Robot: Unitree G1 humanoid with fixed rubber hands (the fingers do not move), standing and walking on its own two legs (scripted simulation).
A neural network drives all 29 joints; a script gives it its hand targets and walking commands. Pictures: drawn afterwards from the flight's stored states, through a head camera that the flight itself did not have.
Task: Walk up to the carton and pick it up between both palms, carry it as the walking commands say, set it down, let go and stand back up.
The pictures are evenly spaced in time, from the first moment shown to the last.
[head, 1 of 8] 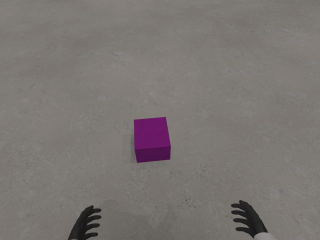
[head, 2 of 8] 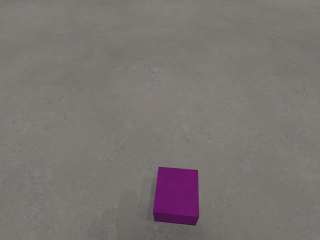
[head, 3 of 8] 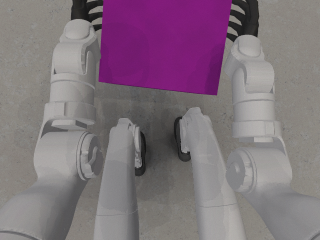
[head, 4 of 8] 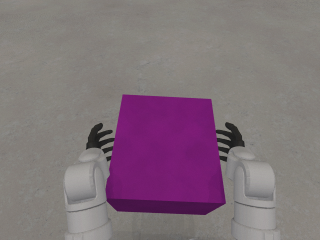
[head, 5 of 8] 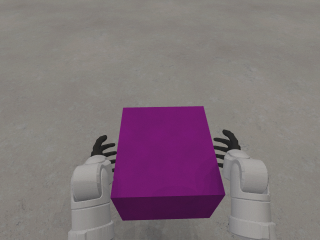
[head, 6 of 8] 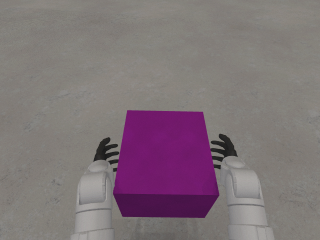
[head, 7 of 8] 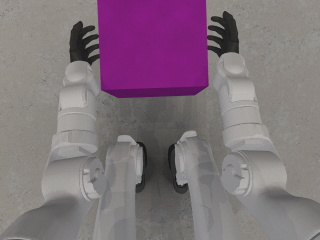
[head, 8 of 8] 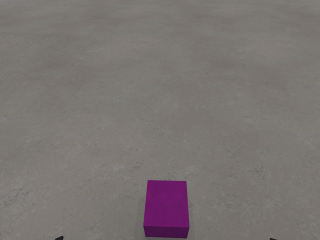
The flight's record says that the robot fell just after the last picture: no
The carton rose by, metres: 0.71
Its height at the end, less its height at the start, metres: +0.00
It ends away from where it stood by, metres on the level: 2.21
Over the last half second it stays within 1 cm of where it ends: yes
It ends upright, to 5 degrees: yes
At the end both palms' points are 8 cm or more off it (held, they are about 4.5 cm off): yes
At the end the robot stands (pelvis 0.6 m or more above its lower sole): yes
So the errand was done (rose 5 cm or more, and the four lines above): yes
